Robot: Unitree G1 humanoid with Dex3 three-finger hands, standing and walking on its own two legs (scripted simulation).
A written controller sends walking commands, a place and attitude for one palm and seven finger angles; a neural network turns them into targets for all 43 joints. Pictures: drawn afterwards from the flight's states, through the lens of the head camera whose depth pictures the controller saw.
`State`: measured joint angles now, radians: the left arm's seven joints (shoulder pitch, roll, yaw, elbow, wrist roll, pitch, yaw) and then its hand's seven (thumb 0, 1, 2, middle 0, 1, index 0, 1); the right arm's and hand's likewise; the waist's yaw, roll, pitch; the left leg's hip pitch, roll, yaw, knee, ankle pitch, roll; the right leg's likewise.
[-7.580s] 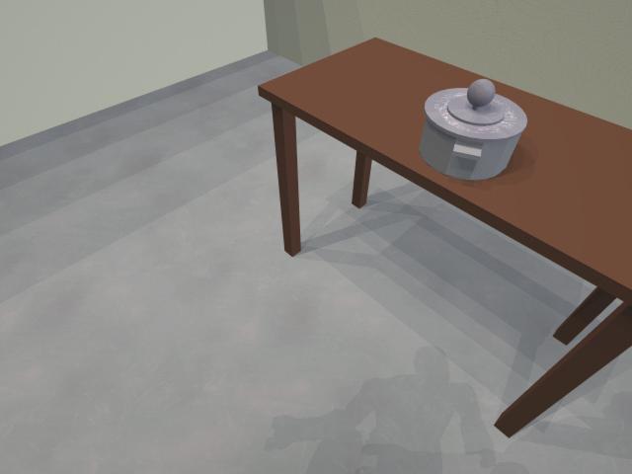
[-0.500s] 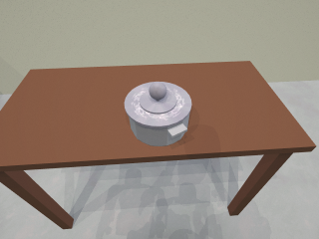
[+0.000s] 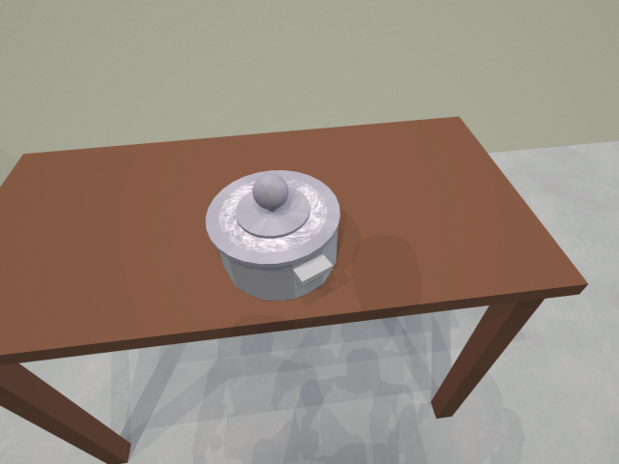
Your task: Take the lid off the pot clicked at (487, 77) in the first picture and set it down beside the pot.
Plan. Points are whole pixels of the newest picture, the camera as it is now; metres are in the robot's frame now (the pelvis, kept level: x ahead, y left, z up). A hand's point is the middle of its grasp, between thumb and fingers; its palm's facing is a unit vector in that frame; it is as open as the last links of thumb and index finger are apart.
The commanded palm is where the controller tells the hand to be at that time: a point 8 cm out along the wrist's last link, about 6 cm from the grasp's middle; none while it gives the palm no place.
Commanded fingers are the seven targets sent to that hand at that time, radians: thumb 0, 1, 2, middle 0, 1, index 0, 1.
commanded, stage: come to a stop and stand still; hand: left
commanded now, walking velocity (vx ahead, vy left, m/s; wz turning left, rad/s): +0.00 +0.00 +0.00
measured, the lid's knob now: (270, 191) +0.46 +0.08 +0.12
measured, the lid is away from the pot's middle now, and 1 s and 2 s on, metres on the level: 0.00 0.00 0.00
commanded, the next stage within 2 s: look again from close up in 0.24 s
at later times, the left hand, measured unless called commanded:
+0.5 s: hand out of the picture +0.01 +0.18 -0.17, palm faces +0.02 -0.97 -0.24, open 7.4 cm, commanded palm none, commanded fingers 0.00 0.90 0.90 -0.20 -0.30 -0.20 -0.30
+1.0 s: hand out of the picture -0.01 +0.17 -0.17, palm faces +0.03 -0.98 -0.21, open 7.4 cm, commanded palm none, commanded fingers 0.00 0.90 0.90 -0.20 -0.30 -0.20 -0.30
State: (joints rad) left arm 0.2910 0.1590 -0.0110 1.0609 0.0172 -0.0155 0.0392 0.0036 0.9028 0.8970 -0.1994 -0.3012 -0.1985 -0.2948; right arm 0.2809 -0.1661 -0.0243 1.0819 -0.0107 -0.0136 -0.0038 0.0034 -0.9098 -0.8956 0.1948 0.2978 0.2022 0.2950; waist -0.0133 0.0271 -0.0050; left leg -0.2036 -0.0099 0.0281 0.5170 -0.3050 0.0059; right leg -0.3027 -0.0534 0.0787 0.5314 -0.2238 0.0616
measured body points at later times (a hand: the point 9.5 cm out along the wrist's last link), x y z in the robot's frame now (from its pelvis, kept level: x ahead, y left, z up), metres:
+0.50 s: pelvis +0.01 -0.01 +0.00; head +0.01 -0.02 +0.45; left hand +0.01 +0.23 -0.15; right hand +0.01 -0.22 -0.16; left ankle -0.02 +0.12 -0.73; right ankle +0.04 -0.16 -0.73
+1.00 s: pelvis +0.00 -0.01 +0.00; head +0.00 -0.01 +0.45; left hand -0.01 +0.22 -0.15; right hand -0.01 -0.21 -0.16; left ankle -0.02 +0.12 -0.73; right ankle +0.04 -0.16 -0.73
